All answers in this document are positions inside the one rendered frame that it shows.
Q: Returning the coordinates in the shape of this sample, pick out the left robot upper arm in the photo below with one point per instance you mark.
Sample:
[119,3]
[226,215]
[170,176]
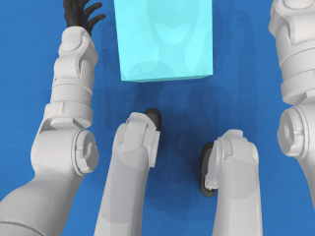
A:
[60,159]

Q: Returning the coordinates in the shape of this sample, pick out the left robot thigh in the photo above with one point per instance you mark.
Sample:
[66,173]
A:
[121,208]

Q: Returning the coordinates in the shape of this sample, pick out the robot left forearm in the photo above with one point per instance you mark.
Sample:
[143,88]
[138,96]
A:
[73,83]

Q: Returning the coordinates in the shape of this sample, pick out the carton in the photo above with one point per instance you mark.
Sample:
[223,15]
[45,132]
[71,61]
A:
[164,40]

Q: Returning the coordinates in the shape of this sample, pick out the robot right forearm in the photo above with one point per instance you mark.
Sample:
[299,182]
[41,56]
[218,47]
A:
[292,24]

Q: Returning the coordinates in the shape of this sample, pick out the left robot hand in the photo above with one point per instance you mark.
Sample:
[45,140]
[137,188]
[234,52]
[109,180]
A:
[76,16]

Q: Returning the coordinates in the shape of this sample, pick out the right robot upper arm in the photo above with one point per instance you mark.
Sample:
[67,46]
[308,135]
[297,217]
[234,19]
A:
[296,138]

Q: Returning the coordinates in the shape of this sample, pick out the robot right foot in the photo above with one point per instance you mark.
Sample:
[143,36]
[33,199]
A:
[204,166]

